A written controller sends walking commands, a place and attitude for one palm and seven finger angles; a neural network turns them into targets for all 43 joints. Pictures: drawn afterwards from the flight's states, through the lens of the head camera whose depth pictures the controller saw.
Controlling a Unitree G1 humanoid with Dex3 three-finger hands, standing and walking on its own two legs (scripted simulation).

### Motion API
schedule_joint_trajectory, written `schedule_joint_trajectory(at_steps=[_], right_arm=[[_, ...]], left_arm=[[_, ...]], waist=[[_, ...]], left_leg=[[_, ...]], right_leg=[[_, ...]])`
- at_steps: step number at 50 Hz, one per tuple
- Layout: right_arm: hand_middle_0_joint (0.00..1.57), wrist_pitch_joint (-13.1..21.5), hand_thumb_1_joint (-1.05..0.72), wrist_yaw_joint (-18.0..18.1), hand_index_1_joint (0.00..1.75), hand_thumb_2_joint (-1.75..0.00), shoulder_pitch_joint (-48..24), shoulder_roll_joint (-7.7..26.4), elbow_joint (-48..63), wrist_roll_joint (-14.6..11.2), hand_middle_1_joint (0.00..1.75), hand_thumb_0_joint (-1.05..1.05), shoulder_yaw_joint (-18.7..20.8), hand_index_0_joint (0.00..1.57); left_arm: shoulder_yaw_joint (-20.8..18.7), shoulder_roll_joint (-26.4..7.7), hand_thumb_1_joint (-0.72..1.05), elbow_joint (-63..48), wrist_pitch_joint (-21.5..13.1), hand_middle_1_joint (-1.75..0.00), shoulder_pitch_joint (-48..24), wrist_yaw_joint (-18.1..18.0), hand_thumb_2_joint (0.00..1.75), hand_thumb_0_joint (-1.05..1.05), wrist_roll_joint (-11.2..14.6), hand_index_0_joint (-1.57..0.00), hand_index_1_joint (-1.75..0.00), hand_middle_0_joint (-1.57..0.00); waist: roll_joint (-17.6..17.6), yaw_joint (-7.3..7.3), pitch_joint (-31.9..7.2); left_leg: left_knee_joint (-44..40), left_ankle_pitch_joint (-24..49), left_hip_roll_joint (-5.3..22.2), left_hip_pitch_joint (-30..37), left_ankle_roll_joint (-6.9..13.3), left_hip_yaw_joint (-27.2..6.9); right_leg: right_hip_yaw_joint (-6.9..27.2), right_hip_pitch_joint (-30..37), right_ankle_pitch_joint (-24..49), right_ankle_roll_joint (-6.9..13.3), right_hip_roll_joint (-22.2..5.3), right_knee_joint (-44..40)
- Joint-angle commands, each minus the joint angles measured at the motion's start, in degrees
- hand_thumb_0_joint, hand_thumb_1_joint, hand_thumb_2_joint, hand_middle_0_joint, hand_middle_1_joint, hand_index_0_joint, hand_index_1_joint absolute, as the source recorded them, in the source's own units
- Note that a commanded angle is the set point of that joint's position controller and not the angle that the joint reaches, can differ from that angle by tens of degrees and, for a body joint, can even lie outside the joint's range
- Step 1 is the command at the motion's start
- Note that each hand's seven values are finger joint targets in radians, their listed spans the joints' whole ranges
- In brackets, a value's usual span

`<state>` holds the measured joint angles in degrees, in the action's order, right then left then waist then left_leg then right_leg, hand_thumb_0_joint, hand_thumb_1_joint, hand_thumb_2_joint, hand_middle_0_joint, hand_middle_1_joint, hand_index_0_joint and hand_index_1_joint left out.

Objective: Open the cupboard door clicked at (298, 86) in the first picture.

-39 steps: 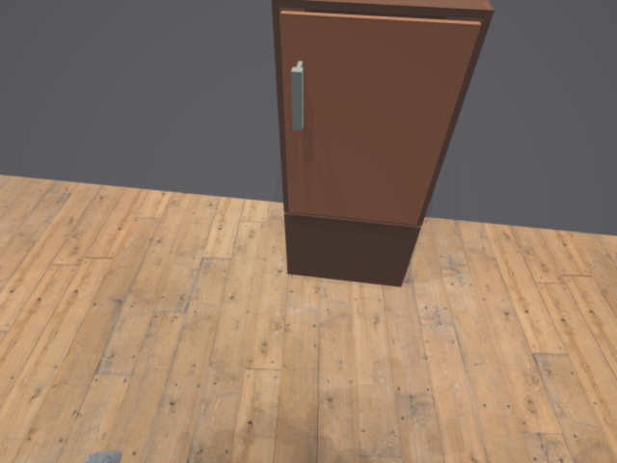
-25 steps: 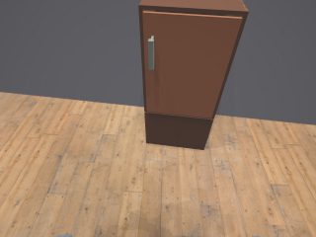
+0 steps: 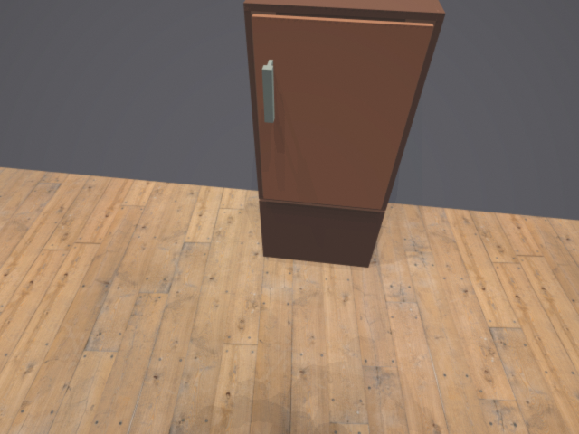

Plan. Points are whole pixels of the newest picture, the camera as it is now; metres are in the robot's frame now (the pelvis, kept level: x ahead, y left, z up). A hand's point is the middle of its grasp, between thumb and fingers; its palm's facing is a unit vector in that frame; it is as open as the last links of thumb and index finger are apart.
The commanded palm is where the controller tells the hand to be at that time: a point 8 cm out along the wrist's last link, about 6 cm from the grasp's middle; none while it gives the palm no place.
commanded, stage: stand and wait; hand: left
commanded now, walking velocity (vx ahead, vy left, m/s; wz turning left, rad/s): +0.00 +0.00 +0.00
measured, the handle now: (270, 91) +0.91 +0.10 +0.03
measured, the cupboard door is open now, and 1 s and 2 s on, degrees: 0 0 0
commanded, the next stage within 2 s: look at it before walking up in 0.08 s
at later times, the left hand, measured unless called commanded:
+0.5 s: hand out of the picture +0.08 +0.24 -0.15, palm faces -0.03 -0.94 -0.33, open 7.4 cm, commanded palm none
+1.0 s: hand out of the picture +0.06 +0.21 -0.17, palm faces -0.03 -0.96 -0.27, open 7.4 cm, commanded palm none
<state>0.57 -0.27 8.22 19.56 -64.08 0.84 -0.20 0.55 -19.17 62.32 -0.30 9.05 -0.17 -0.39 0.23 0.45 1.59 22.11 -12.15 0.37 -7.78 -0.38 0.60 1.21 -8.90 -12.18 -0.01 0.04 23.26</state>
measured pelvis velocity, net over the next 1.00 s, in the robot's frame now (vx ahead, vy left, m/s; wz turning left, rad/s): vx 0.03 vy -0.01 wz -0.03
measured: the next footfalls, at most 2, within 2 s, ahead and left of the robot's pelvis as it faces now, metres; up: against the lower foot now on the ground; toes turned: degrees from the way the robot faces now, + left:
left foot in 1.30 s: +0.16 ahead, +0.11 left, +0.00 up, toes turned +4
right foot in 1.74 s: +0.41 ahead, -0.15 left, +0.00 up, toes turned -14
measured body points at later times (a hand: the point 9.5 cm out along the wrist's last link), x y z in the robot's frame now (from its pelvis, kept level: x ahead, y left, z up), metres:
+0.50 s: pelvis +0.00 +0.00 +0.00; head +0.01 -0.01 +0.45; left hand +0.08 +0.29 -0.13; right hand +0.08 -0.30 -0.13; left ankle +0.00 +0.12 -0.74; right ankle +0.01 -0.12 -0.74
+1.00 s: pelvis +0.03 -0.01 -0.01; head +0.02 -0.01 +0.44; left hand +0.06 +0.26 -0.15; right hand +0.07 -0.27 -0.16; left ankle +0.00 +0.12 -0.74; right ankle +0.01 -0.12 -0.74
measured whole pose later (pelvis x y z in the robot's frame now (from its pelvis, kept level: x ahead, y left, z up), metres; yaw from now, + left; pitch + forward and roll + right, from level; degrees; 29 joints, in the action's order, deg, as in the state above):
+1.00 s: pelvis +0.03 -0.01 -0.01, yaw -2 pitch -1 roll +0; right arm 0.2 -0.3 11.7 15.3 -63.7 1.6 -0.4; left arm -0.1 -15.0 62.5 0.5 14.8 0.5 -1.0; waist 0.2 -0.2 -1.1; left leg 26.5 -17.8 1.6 -7.9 -0.8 2.1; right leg 2.6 -10.1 -17.4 1.0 1.4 28.3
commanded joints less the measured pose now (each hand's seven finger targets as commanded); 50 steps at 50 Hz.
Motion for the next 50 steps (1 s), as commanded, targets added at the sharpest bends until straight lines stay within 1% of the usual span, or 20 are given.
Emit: schedule_joint_trajectory(at_steps=[1,9,12,15,16,19,23,28,29,34,36,39,40,41,43,44,45,47,48,50], right_arm=[[0.2,1.3,-0.9,0.96,0.3,-0.9,-3.5,11.18,3.76,-0.33,0.3,0.0,2.2,0.2],[0.2,1.38,-0.9,0.9,0.3,-0.9,-3.49,11.02,3.57,-0.26,0.3,0.0,2.25,0.2],[0.2,1.5,-0.9,0.94,0.3,-0.9,-3.31,11.09,3.66,-0.29,0.3,0.0,2.31,0.2],[0.2,1.55,-0.9,1.01,0.3,-0.9,-3.51,11.1,3.57,-0.28,0.3,0.0,2.32,0.2],[0.2,1.53,-0.9,1.01,0.3,-0.9,-3.61,11.15,3.68,-0.36,0.3,0.0,2.3,0.2],[0.2,1.46,-0.9,1.01,0.3,-0.9,-3.85,11.03,3.58,-0.34,0.3,0.0,2.28,0.2],[0.2,1.46,-0.9,1.03,0.3,-0.9,-3.84,11.14,3.65,-0.32,0.3,0.0,2.25,0.2],[0.2,1.59,-0.9,1.11,0.3,-0.9,-3.98,11.17,3.58,-0.37,0.3,0.0,2.16,0.2],[0.2,1.57,-0.9,1.14,0.3,-0.9,-4.04,11.24,3.64,-0.37,0.3,0.0,2.13,0.2],[0.2,1.55,-0.9,1.19,0.3,-0.9,-4.23,11.31,3.62,-0.42,0.3,0.0,2.08,0.2],[0.2,1.47,-0.9,1.19,0.3,-0.9,-4.1,11.28,3.69,-0.44,0.3,0.0,2.17,0.2],[0.2,1.42,-0.9,1.18,0.3,-0.9,-4.28,11.33,3.49,-0.39,0.3,0.0,2.1,0.2],[0.2,1.04,-0.9,1.04,0.3,-0.9,-2.85,7.23,2.56,-0.17,0.3,0.0,1.1,0.2],[0.2,0.51,-0.9,0.87,0.3,-0.9,-0.76,4.02,1.99,-0.01,0.3,0.0,0.41,0.2],[0.2,-0.03,-0.9,0.69,0.3,-0.9,0.96,3.97,1.6,0.36,0.3,0.0,0.68,0.2],[0.2,-0.15,-0.9,0.61,0.3,-0.9,1.34,4.23,1.81,0.53,0.3,0.0,0.92,0.2],[0.2,-0.12,-0.9,0.57,0.3,-0.9,1.84,4.4,2.1,0.56,0.3,0.0,1.15,0.2],[0.2,0.04,-0.9,0.59,0.3,-0.9,2.82,4.31,2.53,0.56,0.3,0.0,1.63,0.2],[0.2,0.24,-0.9,0.65,0.3,-0.9,3.51,4.0,2.71,0.54,0.3,0.0,1.82,0.2],[0.2,0.87,-0.9,0.84,0.3,-0.9,5.26,3.4,2.91,0.33,0.3,0.0,2.11,0.2]], left_arm=[[-2.44,-11.71,0.9,-3.83,-1.3,-0.3,-2.45,-0.53,0.9,0.0,-0.23,-0.2,-0.3,-0.2],[-2.53,-11.6,0.9,-3.98,-1.35,-0.3,-2.61,-0.5,0.9,0.0,-0.29,-0.2,-0.3,-0.2],[-2.52,-11.61,0.9,-3.97,-1.45,-0.3,-2.65,-0.51,0.9,0.0,-0.3,-0.2,-0.3,-0.2],[-2.58,-11.57,0.9,-3.94,-1.53,-0.3,-2.8,-0.57,0.9,0.0,-0.29,-0.2,-0.3,-0.2],[-2.56,-11.65,0.9,-3.95,-1.54,-0.3,-2.45,-0.59,0.9,0.0,-0.27,-0.2,-0.3,-0.2],[-2.57,-11.54,0.9,-3.86,-1.47,-0.3,-2.78,-0.56,0.9,0.0,-0.3,-0.2,-0.3,-0.2],[-2.55,-11.64,0.9,-3.79,-1.44,-0.3,-2.83,-0.53,0.9,0.0,-0.31,-0.2,-0.3,-0.2],[-2.6,-11.7,0.9,-3.67,-1.53,-0.3,-2.64,-0.56,0.9,0.0,-0.26,-0.2,-0.3,-0.2],[-2.63,-11.74,0.9,-3.62,-1.5,-0.3,-2.87,-0.53,0.9,0.0,-0.26,-0.2,-0.3,-0.2],[-2.59,-11.79,0.9,-3.49,-1.62,-0.3,-2.55,-0.58,0.9,0.0,-0.21,-0.2,-0.3,-0.2],[-2.64,-11.87,0.9,-3.57,-1.66,-0.3,-2.51,-0.61,0.9,0.0,-0.27,-0.2,-0.3,-0.2],[-2.59,-11.83,0.9,-3.57,-1.49,-0.3,-2.93,-0.57,0.9,0.0,-0.26,-0.2,-0.3,-0.2],[-1.83,-7.7,0.9,-2.47,-1.0,-0.3,-0.99,-0.68,0.9,0.0,-0.12,-0.2,-0.3,-0.2],[-1.16,-4.72,0.9,-1.63,-0.41,-0.3,1.4,-0.76,0.9,0.0,-0.21,-0.2,-0.3,-0.2],[-1.43,-4.64,0.9,-1.35,0.3,-0.3,3.04,-0.34,0.9,0.0,-0.59,-0.2,-0.3,-0.2],[-1.66,-4.73,0.9,-1.5,0.52,-0.3,3.56,-0.03,0.9,0.0,-0.69,-0.2,-0.3,-0.2],[-1.95,-4.58,0.9,-1.86,0.55,-0.3,4.34,0.23,0.9,0.0,-0.79,-0.2,-0.3,-0.2],[-2.31,-3.92,0.9,-2.22,0.39,-0.3,5.98,0.61,0.9,0.0,-0.92,-0.2,-0.3,-0.2],[-2.47,-3.29,0.9,-2.38,0.2,-0.3,6.99,0.74,0.9,0.0,-0.92,-0.2,-0.3,-0.2],[-2.74,-2.14,0.9,-2.46,-0.41,-0.3,8.96,0.8,0.9,0.0,-0.86,-0.2,-0.3,-0.2]], waist=[[-0.95,-0.51,-1.97],[-0.67,-0.49,-1.61],[-0.75,-0.33,-2.99],[-1.08,-0.33,-3.21],[-0.48,-0.47,-3.34],[-0.5,-0.44,-2.35],[-0.47,-0.41,-2.58],[0.0,-0.47,-4.04],[-0.47,-0.45,-3.37],[-0.39,-0.49,-4.05],[-1.09,-0.47,-3.62],[-0.29,-0.41,-2.64],[-0.48,-0.43,-3.42],[-0.56,-0.51,-3.52],[-1.42,-0.59,0.57],[-1.18,-0.6,2.66],[-0.85,-0.58,3.99],[-0.15,-0.76,6.21],[-0.36,-0.84,6.72],[0.56,-0.81,5.79]], left_leg=[[-4.34,3.49,6.08,-0.7,1.98,-5.7],[-4.59,3.14,6.0,-0.88,1.88,-5.67],[-4.21,5.07,6.22,0.16,1.93,-5.49],[-4.14,6.85,6.32,0.51,1.81,-5.38],[-3.93,7.14,6.41,0.74,1.87,-5.24],[-4.47,5.84,6.33,0.17,1.77,-5.25],[-4.58,5.82,6.38,0.47,1.76,-5.24],[-4.37,8.33,6.55,1.36,1.76,-5.19],[-4.51,8.29,6.57,1.19,1.7,-5.13],[-4.29,9.76,6.57,2.14,1.66,-5.01],[-4.21,10.14,6.59,2.2,1.64,-5.01],[-4.96,8.17,6.53,1.62,1.54,-5.08],[-4.8,5.77,6.55,1.92,0.98,-4.3],[-4.05,1.58,6.17,1.97,0.58,-3.79],[-3.7,-10.15,5.53,-1.17,0.79,-3.32],[-4.07,-15.13,5.46,-2.88,1.12,-3.82],[-4.34,-18.0,5.86,-4.13,1.51,-4.22],[-3.79,-21.26,6.52,-5.94,2.4,-4.88],[-3.13,-21.1,6.81,-6.31,2.82,-5.17],[-1.14,-17.74,7.65,-5.66,3.62,-5.44]], right_leg=[[5.97,-1.02,3.14,1.83,-6.54,-5.01],[6.22,-1.37,2.66,1.76,-6.58,-5.39],[6.15,-0.92,5.13,1.86,-6.61,-4.83],[6.05,-0.25,7.97,1.86,-6.55,-4.43],[5.95,-0.25,8.37,1.89,-6.64,-4.37],[6.01,-0.41,7.12,1.75,-6.54,-4.85],[6.11,-0.49,6.88,1.79,-6.48,-4.93],[5.76,1.03,9.85,1.79,-6.65,-4.52],[5.62,0.76,9.93,1.75,-6.61,-4.58],[5.7,1.4,12.07,1.85,-6.81,-4.63],[5.63,1.21,12.57,1.87,-6.75,-4.72],[5.81,0.82,10.14,1.75,-6.56,-5.25],[5.51,0.98,6.96,1.15,-6.41,-5.46],[5.53,0.39,1.18,0.74,-5.98,-5.24],[6.71,-3.22,-11.56,1.3,-5.02,-5.39],[7.23,-5.1,-15.69,1.71,-4.51,-5.17],[7.24,-6.39,-17.68,2.03,-4.05,-4.41],[7.28,-8.33,-19.37,2.69,-3.24,-2.72],[7.4,-8.85,-18.68,3.08,-2.85,-1.64],[7.29,-8.53,-14.99,3.75,-2.52,1.0]])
